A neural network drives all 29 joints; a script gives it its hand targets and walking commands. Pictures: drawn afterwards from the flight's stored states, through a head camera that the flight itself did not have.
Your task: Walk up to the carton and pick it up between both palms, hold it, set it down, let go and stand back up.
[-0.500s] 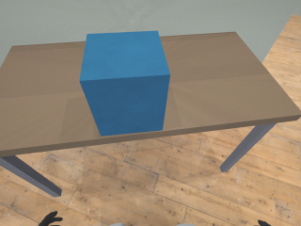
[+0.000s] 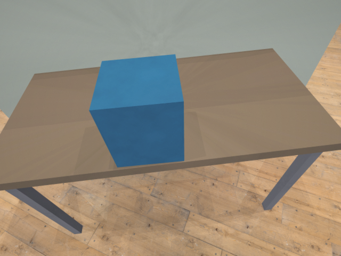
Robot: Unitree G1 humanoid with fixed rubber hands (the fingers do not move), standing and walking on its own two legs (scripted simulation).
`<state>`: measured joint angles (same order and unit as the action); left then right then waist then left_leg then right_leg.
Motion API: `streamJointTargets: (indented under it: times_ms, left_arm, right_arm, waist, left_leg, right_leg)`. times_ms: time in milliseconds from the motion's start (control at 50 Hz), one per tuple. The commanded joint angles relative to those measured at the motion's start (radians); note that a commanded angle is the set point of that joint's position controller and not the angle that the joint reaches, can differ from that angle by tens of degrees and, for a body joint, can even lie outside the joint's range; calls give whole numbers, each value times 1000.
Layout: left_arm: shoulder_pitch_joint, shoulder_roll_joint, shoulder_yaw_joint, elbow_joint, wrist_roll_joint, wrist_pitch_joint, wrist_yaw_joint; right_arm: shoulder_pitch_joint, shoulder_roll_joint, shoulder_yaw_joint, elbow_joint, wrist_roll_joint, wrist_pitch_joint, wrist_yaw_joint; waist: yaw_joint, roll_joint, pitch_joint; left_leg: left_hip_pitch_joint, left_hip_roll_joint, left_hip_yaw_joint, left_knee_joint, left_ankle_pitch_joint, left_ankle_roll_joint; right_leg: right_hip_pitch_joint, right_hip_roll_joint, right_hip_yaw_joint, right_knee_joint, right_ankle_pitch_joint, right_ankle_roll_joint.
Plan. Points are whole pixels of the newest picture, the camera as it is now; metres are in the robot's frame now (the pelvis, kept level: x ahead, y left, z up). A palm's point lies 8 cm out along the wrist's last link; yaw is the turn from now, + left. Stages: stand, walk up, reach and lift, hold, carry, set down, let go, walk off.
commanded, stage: walk up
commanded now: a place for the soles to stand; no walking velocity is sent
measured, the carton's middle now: (145, 113) +0.49 +0.10 +0.04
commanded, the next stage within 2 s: none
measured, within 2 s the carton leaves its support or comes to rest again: neither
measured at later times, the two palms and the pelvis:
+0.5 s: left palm out of the picture +0.11 +0.29 -0.12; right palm out of the picture +0.09 -0.31 -0.12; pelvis +0.02 -0.01 +0.00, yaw +1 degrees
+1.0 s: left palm out of the picture +0.06 +0.37 -0.13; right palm out of the picture +0.14 -0.25 -0.12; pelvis +0.06 +0.06 -0.02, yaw +2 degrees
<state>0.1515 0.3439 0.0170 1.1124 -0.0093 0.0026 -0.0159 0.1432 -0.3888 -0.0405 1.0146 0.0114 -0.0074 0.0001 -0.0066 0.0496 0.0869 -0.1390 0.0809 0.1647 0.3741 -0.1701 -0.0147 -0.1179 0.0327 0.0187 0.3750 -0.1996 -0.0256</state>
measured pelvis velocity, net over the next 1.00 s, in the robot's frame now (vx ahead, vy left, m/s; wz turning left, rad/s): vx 0.06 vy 0.06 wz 0.03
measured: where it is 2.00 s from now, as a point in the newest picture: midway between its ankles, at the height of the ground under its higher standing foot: outside the picture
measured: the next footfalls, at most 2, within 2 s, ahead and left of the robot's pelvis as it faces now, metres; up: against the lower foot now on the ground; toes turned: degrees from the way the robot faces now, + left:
right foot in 1.32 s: +0.20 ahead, -0.05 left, +0.00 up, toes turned +17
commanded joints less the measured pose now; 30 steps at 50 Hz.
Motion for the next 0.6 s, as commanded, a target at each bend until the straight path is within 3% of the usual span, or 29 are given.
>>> streamJointTargets:
  times_ms: [0, 20, 60, 80, 100, 120, 160, 180, 200, 220, 240, 260, 300, 320, 360, 380, 400, 440, 460, 500, 520, 560, 580]
  left_arm:
    - [-71, 268, 72, -103, 9, -27, 21]
    - [-44, 252, 70, -103, 0, -29, 24]
    - [-48, 241, 65, -118, 2, -25, 22]
    - [-33, 252, 74, -114, 10, -29, 24]
    - [-28, 252, 76, -121, 6, -27, 24]
    - [-12, 248, 79, -115, 4, -25, 24]
    - [-38, 248, 85, -138, 4, -25, 23]
    - [-29, 252, 83, -129, 4, -22, 22]
    - [-33, 253, 80, -135, 9, -18, 20]
    - [-35, 252, 88, -144, 4, -20, 21]
    - [-32, 260, 88, -153, 7, -23, 21]
    - [-36, 241, 81, -144, 5, -17, 17]
    - [-28, 260, 98, -143, 13, -17, 15]
    - [-24, 275, 102, -151, 10, -16, 21]
    - [-6, 249, 97, -156, 9, -9, 23]
    - [-30, 259, 98, -163, 14, -6, 23]
    - [-35, 268, 94, -166, 7, -6, 24]
    - [-44, 269, 95, -174, 8, -10, 25]
    - [-40, 252, 93, -170, 6, -11, 24]
    - [-30, 249, 90, -174, 11, -16, 24]
    - [-27, 264, 98, -169, 6, -14, 22]
    - [-34, 248, 94, -172, 13, -7, 20]
    - [-30, 222, 94, -176, 12, -7, 14]
  right_arm:
    - [-18, -201, -50, -71, -1, -17, -19]
    - [-15, -201, -50, -84, -3, -20, -18]
    - [-5, -206, -51, -73, -11, -24, -20]
    - [-5, -208, -49, -79, -9, -23, -19]
    - [0, -198, -49, -78, -4, -24, -18]
    - [-14, -194, -52, -89, -12, -24, -18]
    - [8, -210, -51, -79, -13, -20, -22]
    - [-1, -206, -54, -83, -9, -16, -19]
    - [27, -204, -51, -76, -7, -17, -23]
    - [-13, -198, -55, -97, -11, -15, -24]
    - [-3, -193, -50, -97, -7, -20, -23]
    - [-12, -193, -56, -113, -18, -20, -21]
    - [-3, -219, -58, -97, -13, -23, -26]
    - [15, -217, -54, -100, -7, -21, -25]
    - [19, -205, -48, -98, -2, -14, -30]
    - [11, -181, -48, -95, -5, -8, -32]
    - [45, -184, -46, -95, -3, -6, -34]
    - [26, -190, -53, -103, -4, -10, -31]
    - [25, -191, -52, -104, -10, -12, -31]
    - [25, -212, -55, -105, -13, -15, -33]
    - [10, -206, -53, -113, -13, -16, -34]
    - [36, -217, -53, -108, -13, -20, -35]
    - [11, -216, -55, -114, -19, -18, -33]
  waist:
    - [-13, -122, -102]
    - [-4, -107, -112]
    - [-5, -81, -102]
    - [-8, -45, -100]
    - [-5, -80, -108]
    - [-8, -55, -133]
    - [-2, -62, -102]
    - [0, -92, -84]
    - [-10, -71, -107]
    - [5, -32, -69]
    - [-2, -42, -79]
    - [-1, 2, -100]
    - [8, -59, -147]
    - [0, -100, -152]
    - [14, -110, -117]
    - [9, -110, -99]
    - [-6, -77, -86]
    - [-4, -80, -111]
    - [-5, -79, -96]
    - [3, -44, -129]
    - [-2, -29, -116]
    - [-11, -11, -132]
    - [3, -32, -123]
  left_leg:
    - [124, 77, -128, -22, -21, 33]
    - [122, 93, -153, -55, 26, 30]
    - [117, 106, -140, -39, 45, 48]
    - [104, 100, -127, -41, 66, 39]
    - [114, 104, -143, -32, 79, 40]
    - [109, 102, -132, -24, 59, 44]
    - [82, 97, -132, -13, 91, 41]
    - [82, 77, -124, -7, 40, 34]
    - [82, 86, -127, -11, 25, 31]
    - [71, 93, -137, -23, 33, 32]
    - [73, 102, -142, -17, 53, 41]
    - [94, 112, -145, -37, 57, 38]
    - [71, 111, -128, 11, 146, 40]
    - [64, 91, -113, 31, 127, 44]
    - [33, 62, -103, 51, 64, 31]
    - [8, 49, -113, 48, 4, 25]
    - [30, 60, -123, 50, 18, 26]
    - [82, 88, -133, 24, 78, 43]
    - [73, 95, -142, 24, 91, 46]
    - [75, 118, -148, 13, 128, 43]
    - [73, 123, -145, 23, 188, 55]
    - [64, 113, -143, 28, 173, 60]
    - [68, 129, -154, 7, 158, 70]
  right_leg:
    - [-146, -172, 178, -136, 125, -35]
    - [-129, -172, 161, -111, 152, -41]
    - [-136, -157, 131, -101, 139, -38]
    - [-107, -162, 145, -87, 203, -41]
    - [-132, -161, 144, -78, 217, -30]
    - [-106, -155, 125, -70, 193, -33]
    - [-99, -162, 147, -67, 220, -38]
    - [-126, -163, 160, -82, 169, -36]
    - [-114, -161, 144, -84, 155, -43]
    - [-145, -161, 160, -81, 183, -44]
    - [-145, -153, 150, -69, 174, -41]
    - [-128, -156, 140, -52, 198, -39]
    - [-48, -159, 118, -33, 292, -33]
    - [-37, -161, 129, -30, 305, -43]
    - [-39, -178, 164, -53, 327, -22]
    - [-60, -188, 180, -90, 238, -31]
    - [-94, -187, 191, -80, 240, -46]
    - [-116, -165, 140, -69, 188, -37]
    - [-111, -165, 141, -56, 242, -16]
    - [-73, -160, 119, -22, 290, -13]
    - [-86, -151, 113, -13, 292, -21]
    - [-68, -142, 117, 7, 285, -27]
    - [-82, -133, 96, 16, 256, -26]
